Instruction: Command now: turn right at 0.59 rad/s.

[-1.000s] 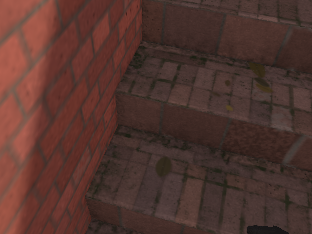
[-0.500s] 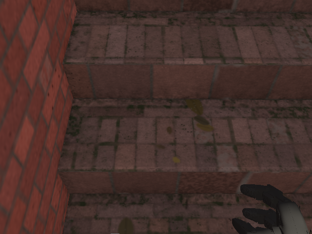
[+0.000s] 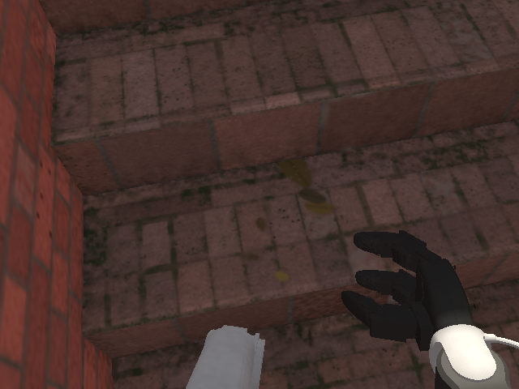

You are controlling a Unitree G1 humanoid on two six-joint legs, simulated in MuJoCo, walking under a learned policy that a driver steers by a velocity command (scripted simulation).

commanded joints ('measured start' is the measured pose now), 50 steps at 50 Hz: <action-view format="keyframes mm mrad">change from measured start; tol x32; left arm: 1 54 190 68 -47 -3 5 25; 50 66 114 26 25 29 -6 -39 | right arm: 1 -137 9 11 -155 -3 2 -30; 50 35 -17 -39 9 4 38 -7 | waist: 1 -31 -64 -272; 5 -140 12 -344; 7 -149 537 -537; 20 145 132 -146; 25 -84 -584 -173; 28 -34 -40 -163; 50 -107 -96 -138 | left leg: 1 132 39 -129 -304 -108 36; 6 1206 218 -285 -932 55 182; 10 497 558 -389 -983 214 200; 18 605 460 124 -949 45 21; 24 131 116 104 438 -298 -9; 26 -97 104 2 599 38 -35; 38 -402 31 -7 379 62 61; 50 343 47 250 -428 -197 191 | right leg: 1 238 -350 251 -89 664 -154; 5 -89 -214 28 37 784 -28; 6 -338 -115 -83 252 638 55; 7 -365 -36 -196 804 -213 109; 9 -401 -175 -83 1515 -450 101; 19 -5 -297 -475 217 153 0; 24 -103 -235 106 25 296 48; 26 -44 -414 634 -249 -347 -237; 42 97 -433 -23 -431 -444 -186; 50 219 -420 -485 -292 818 -118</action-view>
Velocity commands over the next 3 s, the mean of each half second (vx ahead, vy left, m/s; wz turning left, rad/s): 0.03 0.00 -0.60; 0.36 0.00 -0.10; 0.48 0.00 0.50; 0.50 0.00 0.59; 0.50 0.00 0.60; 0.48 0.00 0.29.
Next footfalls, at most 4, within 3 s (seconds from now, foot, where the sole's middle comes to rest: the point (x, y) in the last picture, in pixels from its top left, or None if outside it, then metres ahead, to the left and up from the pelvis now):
0.08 left None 0.12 0.16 -0.60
0.44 right None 0.06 -0.14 -0.78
1.06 left None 0.31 -0.05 -0.61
1.54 right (471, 196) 0.70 -0.32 -0.43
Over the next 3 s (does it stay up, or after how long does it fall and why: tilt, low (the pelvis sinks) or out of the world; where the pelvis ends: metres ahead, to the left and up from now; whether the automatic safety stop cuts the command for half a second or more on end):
stays up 1.28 0.13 0.70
